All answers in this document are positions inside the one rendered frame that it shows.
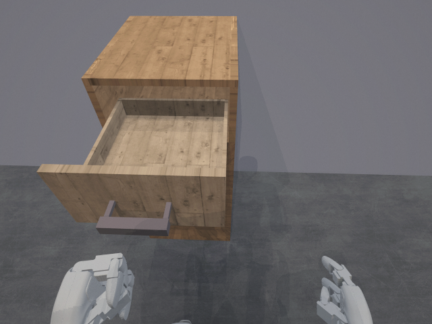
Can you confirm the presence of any robot left hand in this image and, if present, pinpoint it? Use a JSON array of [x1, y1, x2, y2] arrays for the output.
[[50, 253, 135, 324]]

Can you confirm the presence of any robot right hand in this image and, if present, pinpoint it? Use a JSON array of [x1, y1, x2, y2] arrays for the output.
[[317, 256, 373, 324]]

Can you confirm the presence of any cabinet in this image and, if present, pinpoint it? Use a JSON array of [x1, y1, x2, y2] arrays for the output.
[[81, 16, 238, 241]]

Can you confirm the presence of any drawer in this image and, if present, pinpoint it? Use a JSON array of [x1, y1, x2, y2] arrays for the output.
[[37, 98, 228, 227]]

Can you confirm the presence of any handle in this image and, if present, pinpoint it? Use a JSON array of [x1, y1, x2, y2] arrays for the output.
[[96, 200, 172, 236]]

